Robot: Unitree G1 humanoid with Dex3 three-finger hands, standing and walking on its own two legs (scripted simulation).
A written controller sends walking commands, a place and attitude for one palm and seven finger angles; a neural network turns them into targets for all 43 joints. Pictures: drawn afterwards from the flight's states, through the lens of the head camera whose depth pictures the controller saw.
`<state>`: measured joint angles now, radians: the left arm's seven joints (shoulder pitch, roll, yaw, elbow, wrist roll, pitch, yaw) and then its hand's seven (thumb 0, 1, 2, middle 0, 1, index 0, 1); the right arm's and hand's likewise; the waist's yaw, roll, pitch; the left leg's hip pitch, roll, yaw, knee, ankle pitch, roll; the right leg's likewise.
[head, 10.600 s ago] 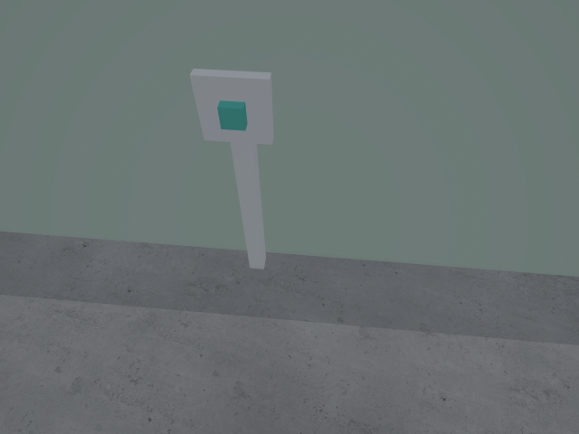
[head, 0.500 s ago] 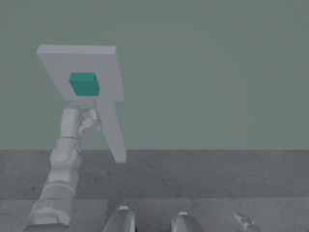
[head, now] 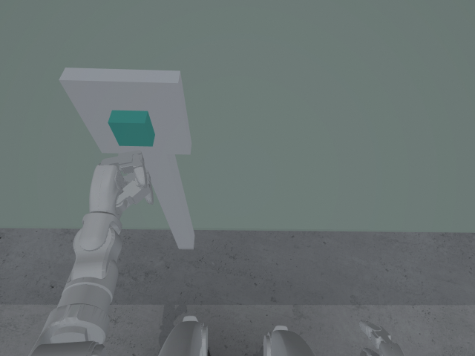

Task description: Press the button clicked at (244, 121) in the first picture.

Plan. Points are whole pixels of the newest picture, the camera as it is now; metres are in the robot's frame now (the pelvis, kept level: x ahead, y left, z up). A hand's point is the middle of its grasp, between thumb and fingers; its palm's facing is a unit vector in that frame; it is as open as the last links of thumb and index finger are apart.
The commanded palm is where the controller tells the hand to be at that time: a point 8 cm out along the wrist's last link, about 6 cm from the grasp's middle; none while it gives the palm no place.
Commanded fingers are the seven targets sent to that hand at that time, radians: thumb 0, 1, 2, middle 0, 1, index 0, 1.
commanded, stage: aim a knuckle at the button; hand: left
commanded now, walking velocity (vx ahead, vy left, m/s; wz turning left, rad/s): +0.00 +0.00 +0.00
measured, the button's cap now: (133, 127) +0.48 +0.20 +0.08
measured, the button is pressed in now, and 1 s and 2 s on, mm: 0 6 3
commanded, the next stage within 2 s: press the button with the knuckle in 0.14 s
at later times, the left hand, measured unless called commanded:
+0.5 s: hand (147, 176) +0.40 +0.17 +0.04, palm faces +0.01 -1.00 -0.02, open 3.1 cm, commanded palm +0.38 +0.22 +0.05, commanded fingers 0.00 0.90 0.90 -1.30 -1.50 -1.30 -1.50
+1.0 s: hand (147, 164) +0.43 +0.17 +0.04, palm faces +0.03 -1.00 -0.03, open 3.2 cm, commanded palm +0.42 +0.22 +0.05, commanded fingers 0.00 0.90 0.90 -1.30 -1.50 -1.30 -1.50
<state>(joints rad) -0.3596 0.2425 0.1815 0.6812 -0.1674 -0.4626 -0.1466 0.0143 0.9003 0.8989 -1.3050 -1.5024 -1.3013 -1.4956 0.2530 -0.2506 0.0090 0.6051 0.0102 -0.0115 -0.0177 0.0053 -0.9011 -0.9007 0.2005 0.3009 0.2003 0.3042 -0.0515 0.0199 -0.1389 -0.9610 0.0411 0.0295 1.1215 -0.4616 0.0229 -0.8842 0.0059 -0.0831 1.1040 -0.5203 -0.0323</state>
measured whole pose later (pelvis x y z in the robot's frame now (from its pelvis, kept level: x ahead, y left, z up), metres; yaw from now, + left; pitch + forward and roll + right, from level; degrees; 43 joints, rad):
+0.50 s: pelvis +0.00 +0.01 +0.00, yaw +0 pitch +18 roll -2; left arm -0.43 0.25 0.19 0.73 -0.15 -0.46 -0.13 0.01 0.90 0.90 -1.31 -1.50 -1.30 -1.50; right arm 0.27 -0.25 0.01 0.62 0.00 -0.01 -0.01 0.00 -0.90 -0.90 0.20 0.30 0.20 0.30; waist -0.06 0.02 -0.14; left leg -0.98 0.04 0.03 1.14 -0.47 0.03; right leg -0.90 0.00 -0.08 1.11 -0.52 -0.02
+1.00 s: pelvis +0.00 +0.01 -0.01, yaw +0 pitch +19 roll -2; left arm -0.60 0.29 0.24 0.95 -0.13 -0.51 -0.13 0.03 0.88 0.92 -1.30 -1.50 -1.35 -1.50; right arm 0.30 -0.25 0.01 0.65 0.00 0.02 -0.01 0.00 -0.90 -0.90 0.20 0.30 0.20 0.30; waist -0.08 0.03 -0.13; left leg -1.03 0.04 0.02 1.15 -0.46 0.03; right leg -0.94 0.01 -0.09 1.12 -0.52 -0.03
